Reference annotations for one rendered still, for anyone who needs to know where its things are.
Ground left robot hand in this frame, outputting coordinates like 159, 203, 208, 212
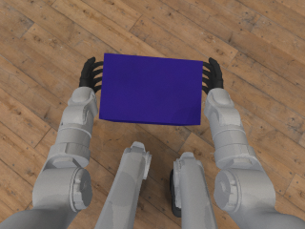
79, 57, 104, 94

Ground right robot hand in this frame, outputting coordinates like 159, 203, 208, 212
202, 57, 224, 95

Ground robot left upper arm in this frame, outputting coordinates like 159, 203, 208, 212
0, 166, 92, 229

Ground robot left forearm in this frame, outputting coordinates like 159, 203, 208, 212
32, 86, 98, 205

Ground carton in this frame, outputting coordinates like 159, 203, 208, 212
98, 52, 203, 126

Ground robot right thigh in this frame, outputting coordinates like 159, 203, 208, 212
173, 156, 218, 229

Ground robot right upper arm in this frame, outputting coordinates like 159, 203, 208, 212
213, 167, 305, 229

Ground robot right forearm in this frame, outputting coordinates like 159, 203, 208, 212
203, 88, 276, 203

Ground left robot shin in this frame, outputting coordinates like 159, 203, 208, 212
120, 141, 146, 161

